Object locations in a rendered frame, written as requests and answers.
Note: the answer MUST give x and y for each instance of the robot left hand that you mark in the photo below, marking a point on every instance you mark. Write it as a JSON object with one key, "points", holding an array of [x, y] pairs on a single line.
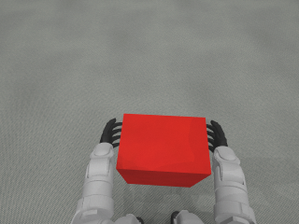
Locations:
{"points": [[107, 135]]}

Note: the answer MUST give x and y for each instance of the right robot forearm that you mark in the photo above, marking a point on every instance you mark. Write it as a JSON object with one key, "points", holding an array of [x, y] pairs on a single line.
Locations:
{"points": [[231, 194]]}

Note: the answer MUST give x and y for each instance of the right robot thigh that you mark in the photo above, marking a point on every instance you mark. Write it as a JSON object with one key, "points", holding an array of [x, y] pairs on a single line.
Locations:
{"points": [[187, 218]]}

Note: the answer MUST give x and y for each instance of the right robot shin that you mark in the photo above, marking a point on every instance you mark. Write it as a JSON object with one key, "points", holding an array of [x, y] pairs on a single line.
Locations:
{"points": [[183, 211]]}

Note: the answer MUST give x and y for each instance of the left robot forearm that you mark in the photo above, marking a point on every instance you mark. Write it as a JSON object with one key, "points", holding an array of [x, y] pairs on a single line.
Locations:
{"points": [[97, 190]]}

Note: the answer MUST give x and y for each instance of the carton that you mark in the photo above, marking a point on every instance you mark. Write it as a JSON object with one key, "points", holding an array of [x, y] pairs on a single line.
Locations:
{"points": [[161, 150]]}

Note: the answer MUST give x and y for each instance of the robot right hand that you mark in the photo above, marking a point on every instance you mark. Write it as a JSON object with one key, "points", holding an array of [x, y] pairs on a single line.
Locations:
{"points": [[218, 136]]}

